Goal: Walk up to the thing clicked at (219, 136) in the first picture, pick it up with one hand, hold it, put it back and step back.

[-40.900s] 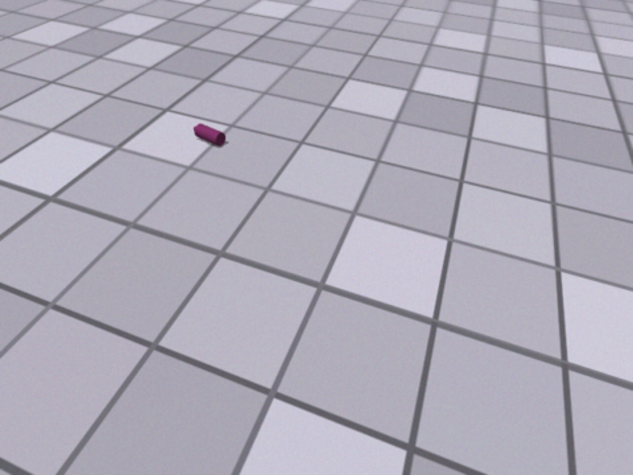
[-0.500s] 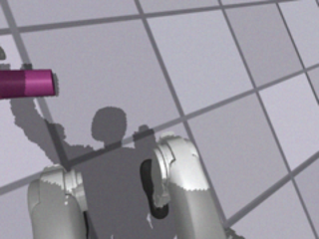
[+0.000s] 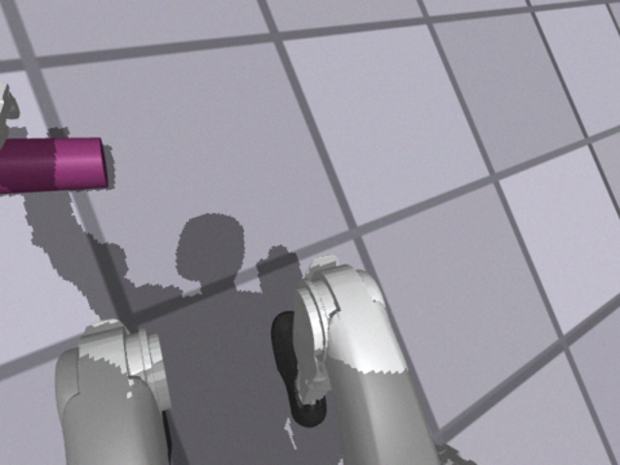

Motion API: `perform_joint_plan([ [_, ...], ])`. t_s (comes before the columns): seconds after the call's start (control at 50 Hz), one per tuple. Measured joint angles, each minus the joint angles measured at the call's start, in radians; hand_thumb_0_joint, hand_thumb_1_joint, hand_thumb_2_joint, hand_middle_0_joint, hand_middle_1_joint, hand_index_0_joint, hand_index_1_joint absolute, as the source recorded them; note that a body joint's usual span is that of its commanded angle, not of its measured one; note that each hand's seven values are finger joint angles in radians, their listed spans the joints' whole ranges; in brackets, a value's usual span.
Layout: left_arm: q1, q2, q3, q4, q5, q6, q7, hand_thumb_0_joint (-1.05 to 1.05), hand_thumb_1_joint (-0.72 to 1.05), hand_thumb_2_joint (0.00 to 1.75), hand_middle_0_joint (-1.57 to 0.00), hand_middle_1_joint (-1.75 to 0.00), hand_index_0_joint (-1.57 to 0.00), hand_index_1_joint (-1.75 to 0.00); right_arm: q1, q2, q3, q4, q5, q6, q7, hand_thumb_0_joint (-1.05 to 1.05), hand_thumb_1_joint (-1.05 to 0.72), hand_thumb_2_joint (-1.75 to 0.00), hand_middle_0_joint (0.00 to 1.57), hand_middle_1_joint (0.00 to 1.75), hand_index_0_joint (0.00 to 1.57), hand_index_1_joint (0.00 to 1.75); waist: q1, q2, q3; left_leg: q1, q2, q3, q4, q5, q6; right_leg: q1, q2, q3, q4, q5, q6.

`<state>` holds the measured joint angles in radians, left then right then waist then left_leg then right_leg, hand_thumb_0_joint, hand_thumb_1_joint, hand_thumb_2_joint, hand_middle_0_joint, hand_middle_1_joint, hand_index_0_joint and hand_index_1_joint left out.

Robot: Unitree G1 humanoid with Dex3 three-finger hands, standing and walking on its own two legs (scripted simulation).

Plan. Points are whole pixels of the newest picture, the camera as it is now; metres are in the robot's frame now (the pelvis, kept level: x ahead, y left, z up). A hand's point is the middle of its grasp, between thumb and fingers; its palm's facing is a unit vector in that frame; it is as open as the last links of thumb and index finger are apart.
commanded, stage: rise first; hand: left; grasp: from above
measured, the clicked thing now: (30, 165) +0.57 +0.23 -0.30
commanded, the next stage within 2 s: approach in 0.12 s
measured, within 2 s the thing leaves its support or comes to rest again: neither
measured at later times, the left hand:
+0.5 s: hand (6, 135) +0.55 +0.22 -0.16, palm faces -0.40 -0.01 -0.91, open 13.8 cm
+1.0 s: hand (22, 174) +0.51 +0.21 -0.19, palm faces -0.55 -0.05 -0.83, open 13.5 cm
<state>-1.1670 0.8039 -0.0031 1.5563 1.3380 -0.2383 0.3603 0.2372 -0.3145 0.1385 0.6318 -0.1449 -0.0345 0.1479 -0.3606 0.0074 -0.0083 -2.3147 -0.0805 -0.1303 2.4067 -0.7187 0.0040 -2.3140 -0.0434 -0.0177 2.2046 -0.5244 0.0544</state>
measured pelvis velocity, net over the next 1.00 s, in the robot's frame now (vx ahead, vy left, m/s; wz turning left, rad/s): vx -0.01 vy -0.01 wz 0.00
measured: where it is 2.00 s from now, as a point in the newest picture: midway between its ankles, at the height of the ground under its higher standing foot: (232, 432)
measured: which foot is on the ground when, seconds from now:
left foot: down 0.00-1.00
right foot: down 0.00-1.00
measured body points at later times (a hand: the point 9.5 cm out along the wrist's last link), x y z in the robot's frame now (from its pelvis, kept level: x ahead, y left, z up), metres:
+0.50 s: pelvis +0.00 +0.00 +0.00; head +0.27 +0.08 +0.35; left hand +0.57 +0.22 -0.11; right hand +0.01 -0.27 -0.07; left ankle +0.06 +0.11 -0.30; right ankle +0.14 -0.15 -0.30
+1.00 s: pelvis -0.01 -0.01 +0.00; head +0.27 +0.06 +0.35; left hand +0.54 +0.21 -0.14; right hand +0.00 -0.29 -0.07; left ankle +0.06 +0.11 -0.30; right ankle +0.14 -0.15 -0.30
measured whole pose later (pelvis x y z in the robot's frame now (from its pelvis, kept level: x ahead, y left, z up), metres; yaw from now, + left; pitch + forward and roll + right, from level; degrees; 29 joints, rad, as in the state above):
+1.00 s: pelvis -0.01 -0.01 +0.00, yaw +0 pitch +33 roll -9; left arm -1.20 0.81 -0.04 1.51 1.23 -0.20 0.22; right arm 0.21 -0.35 0.20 0.56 -0.14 0.03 0.09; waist -0.39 -0.01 0.10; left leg -2.30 -0.07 -0.14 2.40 -0.68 -0.01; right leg -2.30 -0.03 -0.03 2.19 -0.48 0.06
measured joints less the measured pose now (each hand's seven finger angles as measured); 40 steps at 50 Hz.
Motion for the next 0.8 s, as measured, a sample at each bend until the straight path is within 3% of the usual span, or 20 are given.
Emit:
perform_joint_plan([
  [0.22, -0.004, 0.002, 0.007, 0.006, 0.007, 0.007, 0.009, 0.0, -0.49, 0.99, -0.08, -1.03, -0.09, -1.02, 0.005, 0.002, 0.003, 0.003, -0.002, -0.009, -0.002, 0.0, -0.91, -0.89, 0.2, 0.3, 0.21, 0.3, -0.008, 0.004, -0.001, -0.012, 0.001, 0.004, 0.002, 0.009, 0.005, -0.009, 0.002, 0.003, 0.0, 0.007, -0.005],
  [0.38, -0.042, -0.018, -0.031, 0.02, -0.011, 0.025, 0.004, 0.0, -0.5, 1.0, -0.09, -1.04, -0.09, -1.04, 0.007, 0.011, 0.004, 0.015, -0.007, -0.018, -0.002, 0.0, -0.91, -0.89, 0.2, 0.3, 0.21, 0.3, -0.009, -0.002, -0.01, -0.013, 0.001, 0.01, 0.002, 0.005, 0.006, -0.013, 0.001, 0.008, 0.003, 0.003, -0.006],
  [0.5, -0.123, -0.036, -0.075, 0.03, -0.002, 0.041, 0.003, 0.0, -0.5, 1.0, -0.09, -1.06, -0.1, -1.06, -0.002, 0.018, 0.012, 0.022, -0.018, -0.027, -0.008, 0.0, -0.91, -0.89, 0.2, 0.3, 0.21, 0.3, -0.035, -0.011, -0.008, -0.017, 0.001, 0.008, 0.0, 0.001, 0.002, -0.019, 0.001, 0.006, 0.004, 0.0, -0.013],
  [0.64, -0.203, -0.041, -0.064, 0.055, 0.019, 0.117, 0.024, 0.0, -0.49, 1.01, -0.1, -1.08, -0.11, -1.07, 0.006, 0.01, 0.026, -0.005, -0.007, -0.004, -0.011, 0.0, -0.91, -0.89, 0.2, 0.3, 0.21, 0.3, -0.082, 0.016, -0.019, -0.024, 0.009, 0.005, -0.005, -0.013, -0.002, -0.034, 0.006, 0.004, -0.001, -0.004, -0.005],
  [0.72, -0.176, -0.054, -0.055, 0.043, -0.007, 0.177, 0.0, 0.0, -0.47, 1.03, -0.1, -1.09, -0.11, -1.08, 0.019, 0.001, 0.035, -0.023, 0.013, 0.025, -0.013, 0.0, -0.91, -0.89, 0.2, 0.3, 0.21, 0.3, -0.084, 0.042, -0.021, -0.011, 0.015, 0.008, -0.017, -0.019, -0.003, -0.029, 0.009, 0.007, -0.009, -0.006, 0.002],
  [0.8, -0.116, -0.066, -0.052, 0.015, -0.066, 0.204, -0.069, 0.0, -0.45, 1.06, -0.11, -1.11, -0.12, -1.1, 0.016, -0.005, 0.045, -0.039, 0.028, 0.057, -0.02, 0.0, -0.91, -0.89, 0.2, 0.3, 0.21, 0.3, -0.069, 0.053, 0.005, 0.019, 0.018, 0.014, -0.031, -0.015, -0.002, -0.004, 0.011, 0.013, -0.018, -0.003, 0.013],
])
